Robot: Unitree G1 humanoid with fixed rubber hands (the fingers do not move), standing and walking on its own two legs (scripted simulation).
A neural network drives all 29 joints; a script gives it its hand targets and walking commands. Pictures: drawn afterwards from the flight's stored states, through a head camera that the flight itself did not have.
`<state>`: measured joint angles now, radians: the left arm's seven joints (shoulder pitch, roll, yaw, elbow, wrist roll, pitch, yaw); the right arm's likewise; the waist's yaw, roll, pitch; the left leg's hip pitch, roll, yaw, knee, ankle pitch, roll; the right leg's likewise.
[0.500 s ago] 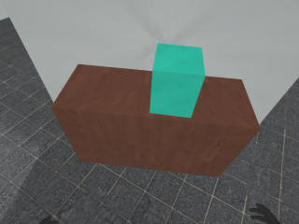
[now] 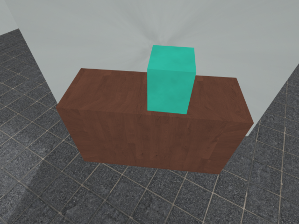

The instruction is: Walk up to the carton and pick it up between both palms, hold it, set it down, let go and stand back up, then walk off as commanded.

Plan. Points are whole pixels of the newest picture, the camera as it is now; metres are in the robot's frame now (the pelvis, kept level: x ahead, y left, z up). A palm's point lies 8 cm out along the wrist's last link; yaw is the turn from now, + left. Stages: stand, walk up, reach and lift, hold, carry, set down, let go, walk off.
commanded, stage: stand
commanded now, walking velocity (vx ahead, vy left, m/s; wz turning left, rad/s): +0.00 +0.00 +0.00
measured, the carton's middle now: (169, 80) +0.77 -0.13 -0.07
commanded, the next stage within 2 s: none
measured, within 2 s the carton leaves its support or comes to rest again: neither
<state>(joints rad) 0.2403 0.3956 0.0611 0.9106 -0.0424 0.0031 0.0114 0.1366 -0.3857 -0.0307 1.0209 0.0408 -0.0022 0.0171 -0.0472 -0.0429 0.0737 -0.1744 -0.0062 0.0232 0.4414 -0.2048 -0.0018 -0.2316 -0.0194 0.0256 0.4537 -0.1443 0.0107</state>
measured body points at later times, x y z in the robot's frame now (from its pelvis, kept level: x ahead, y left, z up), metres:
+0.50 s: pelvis +0.02 +0.00 +0.00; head +0.04 +0.01 +0.45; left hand +0.09 +0.32 -0.12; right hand +0.09 -0.32 -0.11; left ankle +0.03 +0.12 -0.74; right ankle +0.07 -0.12 -0.74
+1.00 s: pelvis +0.02 +0.00 +0.00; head +0.02 +0.01 +0.45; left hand +0.09 +0.32 -0.12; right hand +0.09 -0.32 -0.11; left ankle +0.03 +0.12 -0.74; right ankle +0.07 -0.12 -0.74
